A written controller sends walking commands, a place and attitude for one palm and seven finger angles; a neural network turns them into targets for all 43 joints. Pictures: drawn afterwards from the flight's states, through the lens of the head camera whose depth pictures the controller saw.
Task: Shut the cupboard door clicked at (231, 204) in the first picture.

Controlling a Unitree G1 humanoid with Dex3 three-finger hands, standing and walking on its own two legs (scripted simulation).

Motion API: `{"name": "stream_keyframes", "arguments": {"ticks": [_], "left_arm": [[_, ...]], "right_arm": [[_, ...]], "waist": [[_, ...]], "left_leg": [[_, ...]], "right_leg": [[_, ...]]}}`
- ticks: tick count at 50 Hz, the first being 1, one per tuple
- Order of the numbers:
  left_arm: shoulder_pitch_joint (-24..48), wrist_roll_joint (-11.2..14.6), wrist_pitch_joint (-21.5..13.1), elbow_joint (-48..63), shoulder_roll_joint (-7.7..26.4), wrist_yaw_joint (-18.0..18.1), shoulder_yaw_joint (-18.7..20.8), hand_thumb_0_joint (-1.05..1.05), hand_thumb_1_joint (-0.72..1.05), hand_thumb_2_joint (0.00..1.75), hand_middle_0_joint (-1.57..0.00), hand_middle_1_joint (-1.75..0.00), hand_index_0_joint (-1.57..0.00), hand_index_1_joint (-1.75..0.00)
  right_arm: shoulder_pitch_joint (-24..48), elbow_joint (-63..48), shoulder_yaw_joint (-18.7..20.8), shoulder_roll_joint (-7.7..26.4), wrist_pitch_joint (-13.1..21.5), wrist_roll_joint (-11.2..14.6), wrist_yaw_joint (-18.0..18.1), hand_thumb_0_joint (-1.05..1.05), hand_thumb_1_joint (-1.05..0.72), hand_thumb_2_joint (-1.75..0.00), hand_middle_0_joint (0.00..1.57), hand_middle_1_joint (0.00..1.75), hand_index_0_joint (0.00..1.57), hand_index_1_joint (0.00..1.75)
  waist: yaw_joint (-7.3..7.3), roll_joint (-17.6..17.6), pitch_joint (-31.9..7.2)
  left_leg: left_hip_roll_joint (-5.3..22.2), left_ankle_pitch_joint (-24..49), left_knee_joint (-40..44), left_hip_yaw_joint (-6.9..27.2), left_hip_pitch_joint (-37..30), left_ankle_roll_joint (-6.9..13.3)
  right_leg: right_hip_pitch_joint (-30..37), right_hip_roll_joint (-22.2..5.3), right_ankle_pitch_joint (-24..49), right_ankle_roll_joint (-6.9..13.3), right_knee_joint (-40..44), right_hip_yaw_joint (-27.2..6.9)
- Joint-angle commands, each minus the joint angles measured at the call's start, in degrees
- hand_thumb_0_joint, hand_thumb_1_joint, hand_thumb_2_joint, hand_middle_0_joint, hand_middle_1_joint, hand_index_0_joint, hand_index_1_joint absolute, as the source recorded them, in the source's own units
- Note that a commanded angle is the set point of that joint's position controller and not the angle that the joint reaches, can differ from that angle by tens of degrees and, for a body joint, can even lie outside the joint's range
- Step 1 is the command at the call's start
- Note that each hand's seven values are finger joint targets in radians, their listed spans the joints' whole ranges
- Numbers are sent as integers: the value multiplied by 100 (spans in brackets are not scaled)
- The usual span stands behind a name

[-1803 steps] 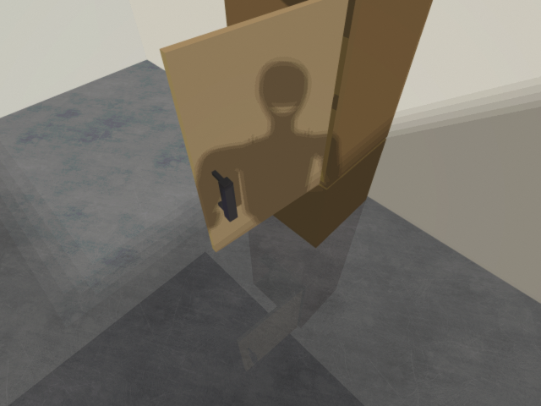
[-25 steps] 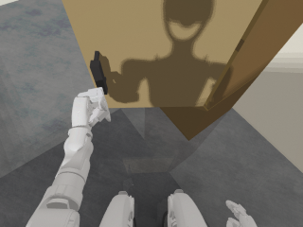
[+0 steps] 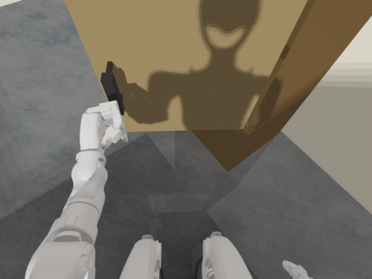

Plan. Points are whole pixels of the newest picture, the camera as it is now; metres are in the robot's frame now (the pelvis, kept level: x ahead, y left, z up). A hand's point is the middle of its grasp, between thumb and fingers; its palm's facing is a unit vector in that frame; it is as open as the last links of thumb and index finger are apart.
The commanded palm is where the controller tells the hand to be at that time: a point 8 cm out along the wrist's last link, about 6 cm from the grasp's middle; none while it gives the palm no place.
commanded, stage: push the door shut along its arc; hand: left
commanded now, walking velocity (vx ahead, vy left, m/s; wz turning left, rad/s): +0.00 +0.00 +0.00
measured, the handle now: (114, 89) +0.54 +0.17 +0.03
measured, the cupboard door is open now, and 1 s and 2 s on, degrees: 56 44 39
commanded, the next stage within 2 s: pull the fist back off the door in 1.56 s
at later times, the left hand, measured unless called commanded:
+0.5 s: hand (126, 106) +0.49 +0.13 +0.03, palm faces -0.09 -1.00 -0.02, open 3.1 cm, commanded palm +0.48 +0.18 +0.03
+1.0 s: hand (135, 88) +0.54 +0.12 +0.03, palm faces -0.23 -0.97 -0.04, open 3.1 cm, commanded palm +0.55 +0.14 +0.03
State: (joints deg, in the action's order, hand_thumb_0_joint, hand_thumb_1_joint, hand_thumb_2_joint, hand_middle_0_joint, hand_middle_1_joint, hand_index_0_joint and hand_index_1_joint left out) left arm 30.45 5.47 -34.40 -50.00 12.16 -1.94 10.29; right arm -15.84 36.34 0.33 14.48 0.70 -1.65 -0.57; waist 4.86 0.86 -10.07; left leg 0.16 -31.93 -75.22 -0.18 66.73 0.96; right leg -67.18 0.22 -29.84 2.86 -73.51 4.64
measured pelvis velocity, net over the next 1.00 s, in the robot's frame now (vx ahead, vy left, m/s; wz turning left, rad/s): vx -0.01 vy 0.02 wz -0.03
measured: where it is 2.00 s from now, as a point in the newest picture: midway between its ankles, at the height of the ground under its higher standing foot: outside the picture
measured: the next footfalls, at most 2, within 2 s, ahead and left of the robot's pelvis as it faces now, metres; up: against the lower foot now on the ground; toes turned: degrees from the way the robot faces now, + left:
none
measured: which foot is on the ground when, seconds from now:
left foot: down 0.00-1.00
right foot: down 0.00-1.00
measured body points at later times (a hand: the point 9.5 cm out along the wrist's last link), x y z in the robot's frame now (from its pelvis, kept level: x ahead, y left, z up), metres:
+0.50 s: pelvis +0.00 +0.01 -0.01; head +0.14 +0.02 +0.41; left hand +0.49 +0.19 +0.03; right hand +0.05 -0.25 -0.13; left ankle +0.03 +0.11 -0.61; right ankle +0.04 -0.09 -0.61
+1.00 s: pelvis -0.01 +0.02 -0.03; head +0.16 +0.05 +0.39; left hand +0.55 +0.17 +0.03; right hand -0.01 -0.25 -0.13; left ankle +0.03 +0.11 -0.61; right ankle +0.04 -0.09 -0.61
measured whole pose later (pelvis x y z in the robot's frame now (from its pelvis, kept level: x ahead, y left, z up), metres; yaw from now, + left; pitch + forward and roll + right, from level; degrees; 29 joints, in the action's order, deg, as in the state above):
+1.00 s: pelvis -0.01 +0.02 -0.03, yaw -2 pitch +30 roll -5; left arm 62.3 2.9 -26.1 -72.4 26.5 -13.2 13.0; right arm -19.9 36.9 -2.2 15.4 -0.7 -2.2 -1.3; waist 13.5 2.8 -9.1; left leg 0.6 -33.1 -82.6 1.3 80.1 2.7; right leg -78.5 0.5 -29.3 1.3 -77.2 6.2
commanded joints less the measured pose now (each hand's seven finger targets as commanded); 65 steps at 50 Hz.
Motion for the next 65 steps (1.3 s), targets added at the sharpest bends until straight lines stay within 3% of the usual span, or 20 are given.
{"name": "stream_keyframes", "arguments": {"ticks": [1, 4, 8, 15, 17, 19, 20, 24, 29, 34, 37, 40, 43, 46, 48, 50, 53, 60, 62, 65], "left_arm": [[1912, 79, -177, 855, 762, -135, 155, 0, 90, 90, -130, -150, -130, -150], [2764, 108, -280, 1050, 1062, -182, 295, 0, 90, 90, -130, -150, -130, -150], [3329, 23, -479, 1003, 1340, -256, 376, 0, 90, 90, -130, -150, -130, -150], [3292, 17, 122, -337, 1149, -621, 222, 0, 90, 90, -130, -150, -130, -150], [3526, 89, 177, -235, 1356, -702, 405, 0, 90, 90, -130, -150, -130, -150], [3689, 109, 247, -338, 1303, -790, 349, 0, 90, 90, -130, -150, -130, -150], [3903, 129, 213, -245, 1470, -817, 468, 0, 90, 90, -130, -150, -130, -150], [4187, 90, 25, -130, 1766, -899, 633, 0, 90, 90, -130, -150, -130, -150], [4604, -36, 18, -198, 1555, -1022, 285, 0, 90, 90, -130, -150, -130, -150], [5103, -3, 224, -579, 1735, -1073, 347, 0, 90, 90, -130, -150, -130, -150], [5629, -53, 200, -443, 1662, -1113, 174, 0, 90, 90, -130, -150, -130, -150], [5699, -136, 257, -625, 1833, -1142, 249, 0, 90, 90, -130, -150, -130, -150], [6046, -192, 342, -856, 1849, -1172, 178, 0, 90, 90, -130, -150, -130, -150], [6155, -250, 437, -923, 2141, -1182, 367, 0, 90, 90, -130, -150, -130, -150], [6319, -311, 459, -938, 1960, -1223, 149, 0, 90, 90, -130, -150, -130, -150], [6553, -343, 567, -982, 1916, -1228, 88, 0, 90, 90, -130, -150, -130, -150], [6664, -348, 693, -984, 2088, -1281, 189, 0, 90, 90, -130, -150, -130, -150], [6957, -432, 967, -1090, 2534, -1298, 484, 0, 90, 90, -130, -150, -130, -150], [6985, -465, 965, -1011, 2885, -1298, 752, 0, 90, 90, -130, -150, -130, -150], [6779, -503, 1059, -1090, 2892, -1390, 741, 0, 90, 90, -130, -150, -130, -150]], "right_arm": [[-371, -565, 317, 821, 111, 58, 57, 0, -90, -90, 20, 30, 20, 30], [-384, -510, 302, 823, 119, 46, 115, 0, -90, -90, 20, 30, 20, 30], [-428, -435, 295, 855, 164, 5, 147, 0, -90, -90, 20, 30, 20, 30], [-674, -420, 284, 946, -2, 64, 81, 0, -90, -90, 20, 30, 20, 30], [-782, -486, 275, 969, -26, 63, 86, 0, -90, -90, 20, 30, 20, 30], [-796, -447, 274, 962, -68, 80, 73, 0, -90, -90, 20, 30, 20, 30], [-837, -438, 275, 978, -68, 73, 79, 0, -90, -90, 20, 30, 20, 30], [-945, -396, 272, 995, -59, 45, 64, 0, -90, -90, 20, 30, 20, 30], [-1063, -298, 297, 1059, -109, 28, 8, 0, -90, -90, 20, 30, 20, 30], [-1170, -219, 250, 1122, -147, 40, 28, 0, -90, -90, 20, 30, 20, 30], [-1254, -197, 245, 1141, -102, 9, 32, 0, -90, -90, 20, 30, 20, 30], [-1306, -130, 238, 1203, -113, -21, 10, 0, -90, -90, 20, 30, 20, 30], [-1373, -95, 211, 1227, -107, -30, 8, 0, -90, -90, 20, 30, 20, 30], [-1422, -121, 184, 1245, -106, -50, -14, 0, -90, -90, 20, 30, 20, 30], [-1458, -105, 183, 1247, -104, -59, -27, 0, -90, -90, 20, 30, 20, 30], [-1522, -62, 169, 1250, -117, -79, -42, 0, -90, -90, 20, 30, 20, 30], [-1591, -82, 167, 1281, -125, -71, -41, 0, -90, -90, 20, 30, 20, 30], [-1735, -96, 89, 1240, -116, -97, -51, 0, -90, -90, 20, 30, 20, 30], [-1825, -131, 72, 1241, -99, -110, -62, 0, -90, -90, 20, 30, 20, 30], [-1832, -177, 55, 1211, -119, -105, -87, 0, -90, -90, 20, 30, 20, 30]], "waist": [[129, 60, -2196], [267, 124, -2475], [312, 398, -2841], [516, 93, -2436], [478, 165, -2628], [564, 139, -2649], [584, 68, -2685], [556, 336, -3013], [734, 847, -2954], [940, 608, -2747], [1055, 937, -2785], [1084, 1016, -2892], [1232, 1044, -2767], [1186, 1168, -2960], [1259, 1429, -3056], [1364, 1370, -2959], [1380, 1467, -3234], [1416, 1474, -3272], [1363, 1455, -3460], [1320, 1450, -3556]], "left_leg": [[-128, 898, 960, 99, -879, 65], [-115, 1065, 817, 152, -956, 89], [-102, 1238, 699, 228, -1107, 76], [-70, 1297, 677, 274, -866, 88], [-87, 1447, 664, 293, -893, 102], [-65, 1431, 607, 281, -853, 104], [-59, 1407, 569, 292, -805, 119], [-47, 1572, 504, 350, -988, 107], [30, 1716, 576, 552, -1615, 43], [38, 1437, 557, 631, -1365, 83], [52, 1457, 568, 760, -1620, 64], [97, 1516, 505, 835, -1712, 32], [121, 1445, 464, 919, -1671, 36], [108, 1512, 384, 890, -1586, 41], [154, 1691, 367, 1038, -1856, -14], [172, 1672, 319, 1056, -1808, -9], [187, 1949, 236, 1070, -1907, -4], [175, 2108, 62, 906, -1539, 65], [170, 2281, -1, 862, -1473, 87], [164, 2533, -42, 797, -1383, 80]], "right_leg": [[1855, -21, 1077, -149, 1196, -637], [1817, -14, 1289, -170, 1065, -651], [1678, 7, 1414, -148, 873, -634], [1394, 42, 1432, -146, 893, -515], [1498, 60, 1550, -126, 830, -508], [1444, 53, 1557, -140, 846, -520], [1479, 58, 1528, -145, 849, -546], [1385, 85, 1559, -115, 730, -525], [654, 108, 1319, -71, 702, -364], [546, 137, 1072, -81, 761, -332], [198, 132, 995, -50, 678, -268], [-17, 134, 989, -38, 615, -237], [-259, 141, 919, -47, 570, -212], [-175, 155, 938, -20, 520, -221], [-511, 146, 997, -11, 425, -178], [-591, 156, 1001, -27, 407, -147], [-581, 170, 1144, -21, 378, -154], [-356, 225, 1285, -28, 351, -182], [-134, 246, 1434, -20, 298, -207], [68, 252, 1700, -28, 273, -214]]}}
